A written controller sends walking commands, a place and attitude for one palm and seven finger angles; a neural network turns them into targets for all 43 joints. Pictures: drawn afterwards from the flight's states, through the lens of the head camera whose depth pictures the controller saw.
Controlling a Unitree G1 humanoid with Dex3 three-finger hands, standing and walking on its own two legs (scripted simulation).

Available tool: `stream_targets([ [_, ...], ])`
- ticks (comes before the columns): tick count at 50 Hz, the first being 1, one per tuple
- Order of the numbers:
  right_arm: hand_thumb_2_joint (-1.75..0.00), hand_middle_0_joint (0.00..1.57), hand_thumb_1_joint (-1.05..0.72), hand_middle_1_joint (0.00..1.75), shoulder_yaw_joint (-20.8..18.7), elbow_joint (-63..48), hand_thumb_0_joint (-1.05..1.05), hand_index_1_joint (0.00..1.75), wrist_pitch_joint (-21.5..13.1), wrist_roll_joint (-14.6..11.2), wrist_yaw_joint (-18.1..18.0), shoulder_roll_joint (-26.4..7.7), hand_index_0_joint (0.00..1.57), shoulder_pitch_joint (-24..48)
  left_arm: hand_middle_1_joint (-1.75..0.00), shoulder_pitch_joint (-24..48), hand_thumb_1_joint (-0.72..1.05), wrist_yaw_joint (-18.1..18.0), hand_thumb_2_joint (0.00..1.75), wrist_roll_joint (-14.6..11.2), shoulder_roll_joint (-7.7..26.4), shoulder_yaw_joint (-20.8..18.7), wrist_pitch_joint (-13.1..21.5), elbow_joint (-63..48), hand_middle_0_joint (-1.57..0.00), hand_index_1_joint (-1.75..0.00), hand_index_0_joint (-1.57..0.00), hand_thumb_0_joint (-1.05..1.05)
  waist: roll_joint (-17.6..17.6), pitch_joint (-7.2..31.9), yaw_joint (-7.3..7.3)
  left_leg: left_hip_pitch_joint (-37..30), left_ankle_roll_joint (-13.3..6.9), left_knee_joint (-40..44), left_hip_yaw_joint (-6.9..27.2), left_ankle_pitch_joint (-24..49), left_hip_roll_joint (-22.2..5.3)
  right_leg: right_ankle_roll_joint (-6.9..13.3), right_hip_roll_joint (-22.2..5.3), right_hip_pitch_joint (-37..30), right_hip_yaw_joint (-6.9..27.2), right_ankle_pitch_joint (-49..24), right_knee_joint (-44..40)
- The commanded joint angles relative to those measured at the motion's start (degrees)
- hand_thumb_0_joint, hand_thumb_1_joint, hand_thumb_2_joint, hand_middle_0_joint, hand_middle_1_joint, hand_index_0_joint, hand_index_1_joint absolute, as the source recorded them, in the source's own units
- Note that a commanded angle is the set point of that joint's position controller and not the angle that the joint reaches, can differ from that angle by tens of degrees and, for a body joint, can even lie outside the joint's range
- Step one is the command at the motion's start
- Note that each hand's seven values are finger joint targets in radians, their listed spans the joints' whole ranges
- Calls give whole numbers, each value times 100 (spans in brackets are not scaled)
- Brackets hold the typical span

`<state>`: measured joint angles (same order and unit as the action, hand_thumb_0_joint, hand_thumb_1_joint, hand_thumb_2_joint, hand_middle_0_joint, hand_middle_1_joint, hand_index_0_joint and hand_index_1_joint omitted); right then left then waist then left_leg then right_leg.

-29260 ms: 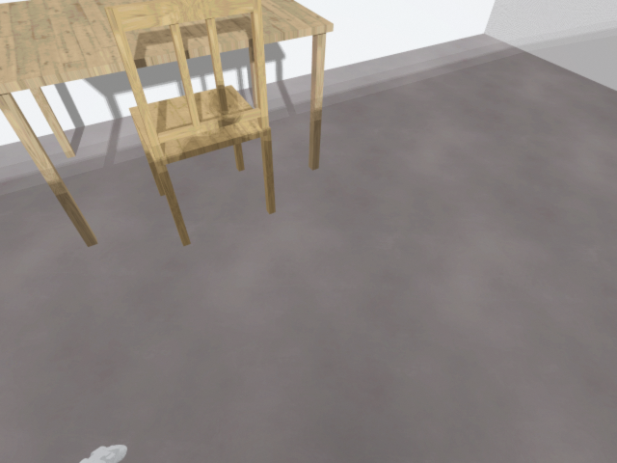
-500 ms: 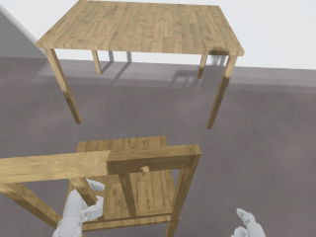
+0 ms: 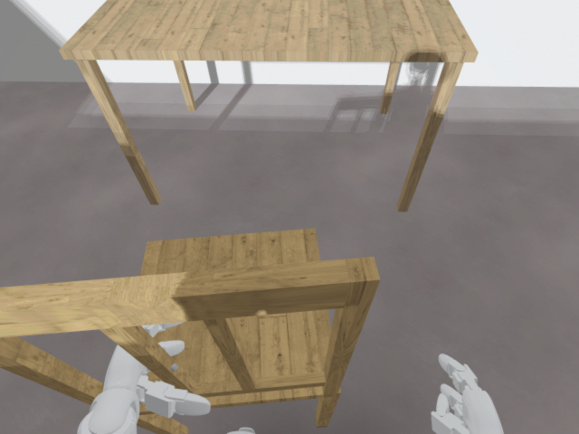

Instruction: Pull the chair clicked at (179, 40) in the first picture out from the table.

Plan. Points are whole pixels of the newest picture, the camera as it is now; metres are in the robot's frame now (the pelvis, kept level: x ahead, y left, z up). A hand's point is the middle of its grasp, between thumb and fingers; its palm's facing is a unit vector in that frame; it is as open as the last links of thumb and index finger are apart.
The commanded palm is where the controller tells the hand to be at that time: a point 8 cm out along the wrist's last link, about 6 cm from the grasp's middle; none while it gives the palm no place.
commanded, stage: open the thumb and straighten the fingers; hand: left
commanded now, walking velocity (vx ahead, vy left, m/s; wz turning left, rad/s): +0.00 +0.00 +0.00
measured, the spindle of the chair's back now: (160, 362) +0.22 +0.20 -0.03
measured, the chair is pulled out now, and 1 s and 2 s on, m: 0.68 0.68 0.68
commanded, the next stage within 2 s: draw the fingers out of the gap in 0.24 s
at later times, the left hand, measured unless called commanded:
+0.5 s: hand (165, 392) +0.19 +0.18 -0.04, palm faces +0.12 -0.97 -0.22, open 17.4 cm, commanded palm +0.15 +0.23 -0.02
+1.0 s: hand out of the picture +0.11 +0.19 -0.05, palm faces +0.13 -0.97 -0.22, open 17.5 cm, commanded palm +0.07 +0.24 -0.02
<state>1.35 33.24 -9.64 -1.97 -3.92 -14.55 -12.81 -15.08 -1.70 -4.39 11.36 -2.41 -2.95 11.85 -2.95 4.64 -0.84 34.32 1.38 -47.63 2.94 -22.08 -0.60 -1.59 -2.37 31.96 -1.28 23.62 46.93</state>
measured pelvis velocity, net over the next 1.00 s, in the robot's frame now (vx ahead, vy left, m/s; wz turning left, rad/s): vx -0.01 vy -0.01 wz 0.02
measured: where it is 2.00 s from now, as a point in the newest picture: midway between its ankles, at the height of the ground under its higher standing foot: outside the picture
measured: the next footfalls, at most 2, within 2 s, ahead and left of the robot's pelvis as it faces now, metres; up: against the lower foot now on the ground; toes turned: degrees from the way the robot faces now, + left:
none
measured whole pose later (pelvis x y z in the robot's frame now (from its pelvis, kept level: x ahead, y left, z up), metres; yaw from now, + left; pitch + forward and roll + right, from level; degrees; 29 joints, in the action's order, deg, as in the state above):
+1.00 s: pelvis -0.01 -0.01 -0.03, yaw +1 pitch +10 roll -2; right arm 0.0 29.6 -10.2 -2.6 -7.2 -11.4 -13.4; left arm -40.6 0.3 -4.5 12.9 -3.0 -5.7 -9.4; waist -3.0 9.2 0.0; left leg 42.2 2.1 -58.3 5.8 -26.2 -0.9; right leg -0.9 -1.8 38.1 -3.8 27.7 55.9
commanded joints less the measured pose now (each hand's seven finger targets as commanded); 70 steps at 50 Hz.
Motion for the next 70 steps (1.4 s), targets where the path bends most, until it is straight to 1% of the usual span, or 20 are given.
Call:
stream_targets([
  [1,-90,20,-90,30,-351,-893,0,30,-361,19,-145,-715,20,201,-29,250,-55,-60,20,50,906,-607,100,-1119,-10,-29,-10,0,452,1118,-65,-562,-217,439,-141,1320,12,184,82,-338,-274,-1524,-451],
  [5,-90,20,-90,30,-357,-1028,0,30,-319,14,-152,-664,20,186,0,-99,-55,40,20,35,902,-624,33,-1553,0,0,0,0,265,1289,-18,-533,-230,281,-202,1615,33,190,53,-445,-252,-1897,-328],
  [10,-90,20,-90,30,-385,-1062,0,30,-365,17,-183,-611,20,135,0,-483,-55,129,20,-6,828,-495,6,-2021,0,0,0,0,46,1387,-69,-625,-243,109,-182,1922,20,186,47,-420,-272,-2182,-257],
  [14,-90,20,-90,30,-399,-1039,0,30,-334,21,-217,-616,20,131,0,-594,-55,124,20,-15,821,-517,-74,-1921,0,0,0,0,350,1067,-141,-386,-261,51,-148,1654,39,159,61,-232,-319,-2015,-263],
  [17,-90,20,-90,30,-405,-1067,0,30,-319,34,-253,-622,20,141,0,-624,-55,106,20,20,972,-649,-77,-2016,0,0,0,0,184,1107,-77,-315,-270,36,-148,1568,61,194,65,-222,-303,-1858,-244],
  [21,-90,20,-90,30,-432,-1168,0,30,-321,11,-248,-509,20,241,0,-1352,-55,106,20,-18,896,-662,-41,-2325,0,0,0,0,142,1353,61,-367,-259,46,-172,1591,64,200,46,-385,-296,-1848,-214],
  [23,-90,20,-90,30,-428,-1170,0,30,-320,-3,-255,-486,20,277,0,-1449,-55,101,20,-3,851,-570,-25,-2515,0,0,0,0,-15,1291,32,-380,-255,54,-160,1568,61,214,46,-321,-305,-1775,-211],
  [28,-90,20,-90,30,-425,-1192,0,30,-329,-1,-285,-470,20,342,0,-1756,-55,77,20,17,722,-408,-55,-2581,0,0,0,0,230,849,-62,-102,-275,51,-88,1070,55,200,80,12,-362,-1205,-258],
  [29,-90,20,-90,30,-445,-1184,0,30,-331,-4,-302,-462,20,351,0,-1820,-55,68,20,9,810,-554,-39,-2550,0,0,0,0,327,837,-26,-31,-275,43,-78,970,56,205,89,39,-375,-1066,-252],
  [38,-90,20,-90,30,-406,-1272,0,30,-484,-18,-385,-415,20,354,0,-2153,-55,58,20,64,765,-308,140,-3169,0,0,0,0,19,862,-34,36,-282,-20,-7,493,95,253,118,358,-385,-328,-193],
  [47,-90,20,-90,30,-455,-1335,0,30,-421,-56,-419,-326,20,508,0,-2917,-55,141,20,21,853,-520,-7,-3189,0,0,0,0,166,703,86,387,-299,-90,-15,209,96,269,143,388,-347,26,-212],
  [51,-90,20,-90,30,-450,-1370,0,30,-471,-69,-415,-293,20,523,0,-3211,-55,197,20,-1,703,-342,85,-3494,0,0,0,0,-105,709,100,341,-288,-101,-4,205,102,285,150,491,-395,81,-141],
  [56,-90,20,-90,30,-507,-1358,0,30,-484,-78,-432,-262,20,517,0,-3610,-55,250,20,-19,701,-366,149,-3512,0,0,0,0,193,661,111,486,-295,-197,28,201,101,286,198,557,-417,66,-81],
  [61,-90,20,-90,30,-555,-1385,0,30,-441,-99,-446,-203,20,549,0,-4037,-55,257,20,39,805,-493,239,-3676,0,0,0,0,-6,689,200,543,-279,-246,5,215,110,325,214,612,-420,77,35],
  [62,-90,20,-90,30,-528,-1343,0,30,-568,-95,-468,-244,20,466,0,-3589,-55,486,20,-521,514,-432,751,-4194,0,0,0,0,240,596,77,585,-272,-409,17,343,135,329,275,731,-466,-98,26],
  [63,-90,20,-90,30,-557,-1209,0,30,-643,-109,-478,-249,20,446,0,-3621,-55,589,20,-516,833,-662,994,-4071,0,0,0,0,90,798,157,532,-272,-460,-17,370,132,351,285,657,-399,-84,52],
  [65,-90,20,-90,30,-544,-1144,0,30,-727,-140,-504,-238,20,389,0,-3550,-55,684,20,-613,997,-839,1245,-4281,0,0,0,0,-120,934,154,378,-270,-441,-13,495,125,352,287,607,-398,-162,70],
  [67,-90,20,-90,30,-544,-1061,0,30,-816,-157,-500,-240,20,375,0,-3399,-55,786,20,-688,1076,-940,1464,-4465,0,0,0,0,-373,935,156,265,-252,-427,4,617,105,369,297,584,-401,-246,106],
  [68,-90,20,-90,30,-520,-1030,0,30,-852,-166,-485,-201,20,414,0,-3472,-55,869,20,-743,910,-824,1564,-4384,0,0,0,0,-425,820,150,251,-240,-403,-2,554,116,359,289,628,-417,-178,93],
  [70,-90,20,-90,30,-512,-993,0,30,-885,-189,-437,-211,20,496,0,-3420,-55,1036,20,-834,843,-829,1792,-4215,0,0,0,0,-175,652,128,332,-226,-399,48,433,84,345,317,718,-457,-58,109],
])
